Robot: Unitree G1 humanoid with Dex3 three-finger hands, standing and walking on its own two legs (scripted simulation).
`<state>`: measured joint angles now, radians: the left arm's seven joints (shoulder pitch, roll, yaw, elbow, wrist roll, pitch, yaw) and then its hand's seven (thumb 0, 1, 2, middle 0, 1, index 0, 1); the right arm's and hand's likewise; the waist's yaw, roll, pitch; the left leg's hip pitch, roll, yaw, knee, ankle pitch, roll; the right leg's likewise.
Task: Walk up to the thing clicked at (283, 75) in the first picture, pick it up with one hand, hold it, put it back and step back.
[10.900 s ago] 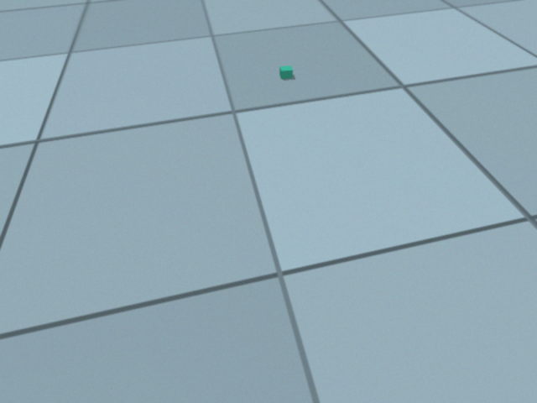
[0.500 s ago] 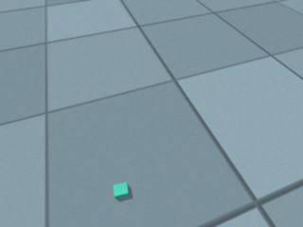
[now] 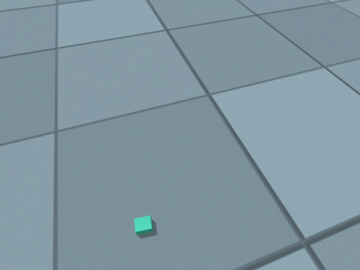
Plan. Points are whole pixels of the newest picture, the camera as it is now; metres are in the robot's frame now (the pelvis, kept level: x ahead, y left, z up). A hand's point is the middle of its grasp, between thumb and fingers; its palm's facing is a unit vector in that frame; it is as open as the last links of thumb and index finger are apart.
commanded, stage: walk up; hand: left
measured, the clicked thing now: (143, 225) +0.43 +0.22 -0.75
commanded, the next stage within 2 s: stand in 0.50 s
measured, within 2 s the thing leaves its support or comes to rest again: neither
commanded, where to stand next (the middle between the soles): +0.04 -0.01 m, yaw -2 degrees
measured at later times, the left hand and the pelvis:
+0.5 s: hand out of the picture +0.09 +0.25 -0.16, palm faces +0.01 -0.95 -0.32, open 7.4 cm; pelvis +0.00 +0.00 +0.00, yaw +1 degrees
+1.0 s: hand out of the picture +0.11 +0.26 -0.15, palm faces -0.02 -0.94 -0.35, open 7.4 cm; pelvis +0.04 +0.00 +0.01, yaw +0 degrees
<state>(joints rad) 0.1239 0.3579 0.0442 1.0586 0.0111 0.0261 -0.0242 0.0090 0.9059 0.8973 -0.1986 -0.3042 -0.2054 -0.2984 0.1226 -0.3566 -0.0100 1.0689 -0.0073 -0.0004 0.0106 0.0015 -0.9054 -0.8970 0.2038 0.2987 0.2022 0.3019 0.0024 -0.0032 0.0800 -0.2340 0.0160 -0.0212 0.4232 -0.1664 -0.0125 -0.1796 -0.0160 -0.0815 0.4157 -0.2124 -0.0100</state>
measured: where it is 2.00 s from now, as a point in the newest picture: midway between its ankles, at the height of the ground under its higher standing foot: outside the picture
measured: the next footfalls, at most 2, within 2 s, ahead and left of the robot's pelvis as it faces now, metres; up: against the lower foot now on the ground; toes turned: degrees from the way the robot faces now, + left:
none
